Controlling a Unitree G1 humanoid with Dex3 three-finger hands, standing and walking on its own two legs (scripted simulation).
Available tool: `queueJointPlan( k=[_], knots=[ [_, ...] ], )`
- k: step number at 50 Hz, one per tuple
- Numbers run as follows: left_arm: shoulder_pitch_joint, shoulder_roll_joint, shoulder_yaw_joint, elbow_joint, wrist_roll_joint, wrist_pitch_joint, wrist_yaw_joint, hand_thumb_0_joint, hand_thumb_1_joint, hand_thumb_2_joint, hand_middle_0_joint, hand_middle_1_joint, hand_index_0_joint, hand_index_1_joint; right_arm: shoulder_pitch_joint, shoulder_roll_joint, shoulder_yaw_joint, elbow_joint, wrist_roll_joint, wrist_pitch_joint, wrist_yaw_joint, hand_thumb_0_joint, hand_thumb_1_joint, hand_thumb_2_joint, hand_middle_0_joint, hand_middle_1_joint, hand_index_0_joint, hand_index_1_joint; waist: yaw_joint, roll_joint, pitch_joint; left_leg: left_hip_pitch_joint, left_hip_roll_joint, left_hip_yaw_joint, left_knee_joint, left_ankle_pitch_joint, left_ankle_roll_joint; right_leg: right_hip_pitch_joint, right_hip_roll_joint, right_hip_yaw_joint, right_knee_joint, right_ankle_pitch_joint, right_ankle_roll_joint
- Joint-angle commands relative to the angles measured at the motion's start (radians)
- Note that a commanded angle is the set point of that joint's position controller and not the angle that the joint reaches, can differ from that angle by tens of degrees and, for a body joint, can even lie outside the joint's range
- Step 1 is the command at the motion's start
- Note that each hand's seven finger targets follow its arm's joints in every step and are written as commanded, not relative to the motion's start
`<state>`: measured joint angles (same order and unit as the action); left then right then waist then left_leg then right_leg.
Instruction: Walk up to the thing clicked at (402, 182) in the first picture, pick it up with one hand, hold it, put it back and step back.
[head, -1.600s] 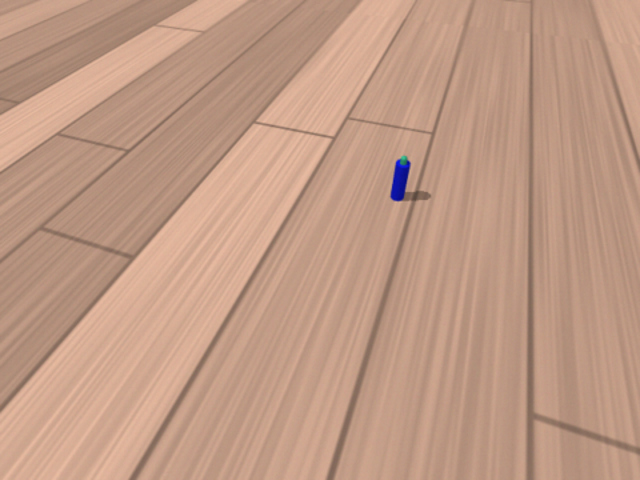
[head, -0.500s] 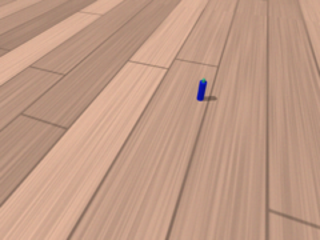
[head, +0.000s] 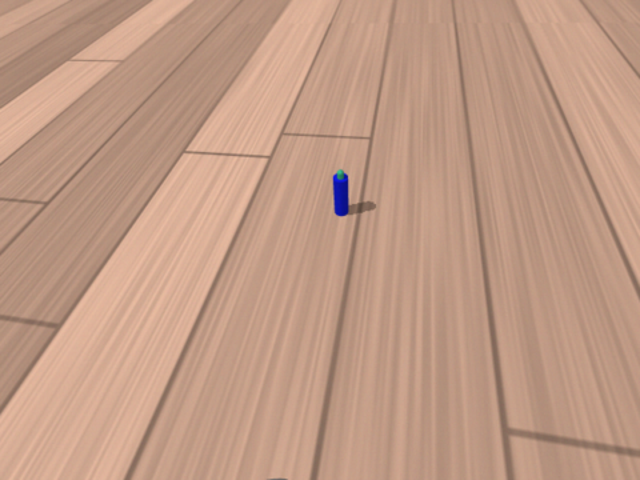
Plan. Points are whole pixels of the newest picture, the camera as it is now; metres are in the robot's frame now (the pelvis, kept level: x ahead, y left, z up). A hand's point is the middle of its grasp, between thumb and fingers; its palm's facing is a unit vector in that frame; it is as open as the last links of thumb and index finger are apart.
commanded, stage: walk up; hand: left
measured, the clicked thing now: (341, 191) +1.33 +0.01 -0.64
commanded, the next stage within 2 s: none
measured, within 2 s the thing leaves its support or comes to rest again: neither
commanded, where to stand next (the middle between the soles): +0.95 -0.13 m, yaw -11 degrees
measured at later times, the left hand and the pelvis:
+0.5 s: hand (198, 321) +0.40 +0.26 -0.12, palm faces -0.23 -0.90 -0.37, open 7.4 cm; pelvis +0.24 +0.01 +0.01, yaw -9 degrees
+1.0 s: hand (245, 257) +0.55 +0.20 -0.12, palm faces -0.20 -0.91 -0.37, open 7.4 cm; pelvis +0.45 -0.06 +0.01, yaw -12 degrees
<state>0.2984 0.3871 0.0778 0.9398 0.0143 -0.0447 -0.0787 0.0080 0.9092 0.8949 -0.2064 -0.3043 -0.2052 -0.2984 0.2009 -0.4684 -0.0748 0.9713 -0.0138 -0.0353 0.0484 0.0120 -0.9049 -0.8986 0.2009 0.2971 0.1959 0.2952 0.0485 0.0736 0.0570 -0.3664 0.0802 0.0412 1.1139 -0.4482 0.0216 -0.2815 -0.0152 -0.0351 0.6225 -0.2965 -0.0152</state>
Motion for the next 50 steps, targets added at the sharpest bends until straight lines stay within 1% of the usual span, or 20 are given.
queueJointPlan(
  k=[1,7,10,11,12,13,14,17,19,23,27,31,32,33,34,35,37,40,45,50],
  knots=[
    [-0.03,0.31,0.068,-0.089,-0.011,-0.03,0.031,0.0,0.9,0.9,-0.2,-0.3,-0.2,-0.3,0.046,-0.168,-0.046,-0.095,0.005,-0.039,0.007,0.0,-0.9,-0.9,0.2,0.3,0.2,0.3,-0.038,-0.225,0.032,-0.117,0.058,-0.058,-0.143,0.095,0.011,0.027,-0.203,0.343,-0.393,-0.173,-0.189],
    [-0.059,0.306,0.059,-0.147,-0.005,-0.046,0.028,0.0,0.9,0.9,-0.2,-0.3,-0.2,-0.3,0.009,-0.148,-0.064,-0.157,-0.012,-0.054,0.019,0.0,-0.9,-0.9,0.2,0.3,0.2,0.3,-0.046,-0.158,0.002,0.053,0.025,-0.003,-0.445,0.243,-0.017,-0.048,-0.183,0.244,-0.328,-0.068,-0.18],
    [-0.078,0.25,0.035,-0.167,0.002,-0.044,0.025,0.0,0.9,0.9,-0.2,-0.3,-0.2,-0.3,0.214,-0.179,-0.094,-0.102,-0.018,-0.07,0.0,0.0,-0.9,-0.9,0.2,0.3,0.2,0.3,-0.167,-0.015,-0.103,0.473,-0.034,0.031,-0.538,0.257,0.006,-0.266,-0.099,0.144,0.013,0.052,-0.123],
    [-0.012,0.181,0.019,-0.163,-0.002,-0.044,0.027,0.0,0.9,0.9,-0.2,-0.3,-0.2,-0.3,0.316,-0.236,-0.115,-0.09,-0.027,-0.08,-0.013,0.0,-0.9,-0.9,0.2,0.3,0.2,0.3,-0.21,0.212,-0.159,0.584,0.078,-0.139,-0.688,0.007,0.051,-0.355,0.007,0.048,0.338,0.037,-0.091],
    [0.042,0.136,0.003,-0.157,-0.006,-0.042,0.033,0.0,0.9,0.9,-0.2,-0.3,-0.2,-0.3,0.311,-0.281,-0.117,-0.118,-0.033,-0.087,-0.02,0.0,-0.9,-0.9,0.2,0.3,0.2,0.3,-0.175,0.267,-0.127,0.566,0.307,-0.582,-0.844,-0.259,0.11,-0.511,0.115,0.103,0.531,-0.199,-0.041],
    [0.069,0.242,0.023,-0.144,-0.001,-0.035,0.043,0.0,0.9,0.9,-0.2,-0.3,-0.2,-0.3,0.191,-0.291,-0.114,-0.16,-0.005,-0.087,-0.017,0.0,-0.9,-0.9,0.2,0.3,0.2,0.3,-0.126,0.116,-0.106,0.472,0.394,-0.716,-0.933,-0.382,0.205,-0.481,0.061,0.164,0.587,-0.201,-0.047],
    [0.06,0.265,0.02,-0.131,0.005,-0.037,0.049,0.0,0.9,0.9,-0.2,-0.3,-0.2,-0.3,0.119,-0.296,-0.112,-0.174,0.008,-0.084,-0.014,0.0,-0.9,-0.9,0.2,0.3,0.2,0.3,-0.094,0.101,-0.043,0.364,0.415,-0.717,-0.95,-0.35,0.243,-0.465,-0.001,0.169,0.621,-0.171,-0.051],
    [0.022,0.258,0.032,-0.096,-0.016,-0.042,0.035,0.0,0.9,0.9,-0.2,-0.3,-0.2,-0.3,0.106,-0.199,-0.069,-0.18,0.004,-0.095,-0.017,0.0,-0.9,-0.9,0.2,0.3,0.2,0.3,-0.077,0.044,0.053,0.235,0.241,-0.302,-0.901,0.099,0.155,-0.368,-0.048,0.169,0.496,-0.034,-0.025],
    [0.012,0.232,0.028,-0.099,-0.02,-0.034,0.023,0.0,0.9,0.9,-0.2,-0.3,-0.2,-0.3,0.127,-0.186,-0.059,-0.168,0.006,-0.103,-0.019,0.0,-0.9,-0.9,0.2,0.3,0.2,0.3,-0.07,0.057,0.047,0.21,0.204,-0.158,-0.868,0.35,0.138,-0.317,-0.049,0.149,0.43,0.012,-0.002],
    [-0.096,0.197,0.018,-0.155,-0.017,-0.026,0.001,0.0,0.9,0.9,-0.2,-0.3,-0.2,-0.3,0.137,-0.209,-0.062,-0.184,0.002,-0.098,-0.02,0.0,-0.9,-0.9,0.2,0.3,0.2,0.3,-0.077,0.068,0.032,0.282,0.215,-0.041,-0.836,0.553,0.195,-0.31,-0.068,0.073,0.202,0.046,0.016],
    [-0.171,0.189,0.019,-0.173,-0.01,-0.025,-0.013,0.0,0.9,0.9,-0.2,-0.3,-0.2,-0.3,0.135,-0.225,-0.064,-0.188,0.004,-0.083,-0.02,0.0,-0.9,-0.9,0.2,0.3,0.2,0.3,-0.09,0.054,-0.023,0.268,0.174,0.032,-0.771,0.492,0.148,-0.138,-0.04,-0.009,-0.016,0.163,-0.015],
    [-0.005,0.242,0.051,-0.107,-0.009,-0.027,0.004,0.0,0.9,0.9,-0.2,-0.3,-0.2,-0.3,0.132,-0.194,-0.049,-0.198,0.006,-0.062,-0.025,0.0,-0.9,-0.9,0.2,0.3,0.2,0.3,0.013,-0.112,-0.122,0.148,0.13,0.091,-0.443,0.524,0.103,0.237,0.019,-0.048,-0.101,0.191,-0.049],
    [0.101,0.291,0.078,-0.08,-0.006,-0.035,0.017,0.0,0.9,0.9,-0.2,-0.3,-0.2,-0.3,0.198,-0.142,-0.027,-0.199,0.006,-0.06,-0.024,0.0,-0.9,-0.9,0.2,0.3,0.2,0.3,0.061,-0.25,-0.193,0.027,0.075,0.089,-0.207,0.412,0.077,0.416,-0.006,0.035,-0.115,0.072,-0.063],
    [0.169,0.369,0.099,-0.089,-0.006,-0.04,0.033,0.0,0.9,0.9,-0.2,-0.3,-0.2,-0.3,0.253,-0.071,-0.001,-0.21,0.009,-0.058,-0.021,0.0,-0.9,-0.9,0.2,0.3,0.2,0.3,0.069,-0.445,-0.232,-0.165,-0.043,0.087,0.013,-0.032,0.033,0.524,-0.258,0.452,-0.202,-0.048,-0.139],
    [0.127,0.399,0.094,-0.111,-0.021,-0.041,0.035,0.0,0.9,0.9,-0.2,-0.3,-0.2,-0.3,0.235,-0.169,-0.024,-0.198,0.017,-0.047,-0.026,0.0,-0.9,-0.9,0.2,0.3,0.2,0.3,0.059,-0.357,-0.198,-0.286,-0.061,0.008,0.104,-0.09,0.016,0.516,-0.378,0.735,-0.322,-0.088,-0.241],
    [0.072,0.397,0.094,-0.124,-0.036,-0.038,0.038,0.0,0.9,0.9,-0.2,-0.3,-0.2,-0.3,0.187,-0.218,-0.035,-0.187,0.009,-0.042,-0.034,0.0,-0.9,-0.9,0.2,0.3,0.2,0.3,0.053,-0.28,-0.142,-0.289,-0.005,-0.042,0.149,-0.07,0.011,0.417,-0.4,0.746,-0.336,-0.108,-0.285],
    [0.015,0.338,0.072,-0.137,-0.04,-0.042,0.05,0.0,0.9,0.9,-0.2,-0.3,-0.2,-0.3,0.142,-0.187,-0.031,-0.17,0.023,-0.043,-0.031,0.0,-0.9,-0.9,0.2,0.3,0.2,0.3,0.015,-0.18,-0.051,-0.244,0.028,-0.098,0.122,0.032,0.019,0.261,-0.315,0.496,-0.313,0.16,-0.252],
    [-0.033,0.277,0.049,-0.143,-0.03,-0.056,0.052,0.0,0.9,0.9,-0.2,-0.3,-0.2,-0.3,0.203,-0.142,-0.026,-0.149,0.013,-0.031,-0.013,0.0,-0.9,-0.9,0.2,0.3,0.2,0.3,-0.048,-0.191,0.005,-0.124,0.039,-0.077,-0.013,0.114,0.014,0.051,-0.211,0.272,-0.312,0.254,-0.207],
    [-0.026,0.291,0.053,-0.171,-0.011,-0.071,0.046,0.0,0.9,0.9,-0.2,-0.3,-0.2,-0.3,0.122,-0.13,-0.039,-0.173,-0.001,-0.026,0.017,0.0,-0.9,-0.9,0.2,0.3,0.2,0.3,-0.03,-0.211,0.014,-0.125,0.047,-0.025,-0.289,0.192,-0.026,0.001,-0.2,0.205,-0.375,-0.021,-0.222],
    [-0.025,0.307,0.051,-0.175,-0.008,-0.07,0.039,0.0,0.9,0.9,-0.2,-0.3,-0.2,-0.3,0.033,-0.127,-0.052,-0.194,-0.006,-0.051,0.028,0.0,-0.9,-0.9,0.2,0.3,0.2,0.3,-0.023,-0.189,0.008,0.033,0.032,-0.014,-0.48,0.298,-0.015,-0.065,-0.22,0.198,-0.334,-0.104,-0.193]
  ],
)
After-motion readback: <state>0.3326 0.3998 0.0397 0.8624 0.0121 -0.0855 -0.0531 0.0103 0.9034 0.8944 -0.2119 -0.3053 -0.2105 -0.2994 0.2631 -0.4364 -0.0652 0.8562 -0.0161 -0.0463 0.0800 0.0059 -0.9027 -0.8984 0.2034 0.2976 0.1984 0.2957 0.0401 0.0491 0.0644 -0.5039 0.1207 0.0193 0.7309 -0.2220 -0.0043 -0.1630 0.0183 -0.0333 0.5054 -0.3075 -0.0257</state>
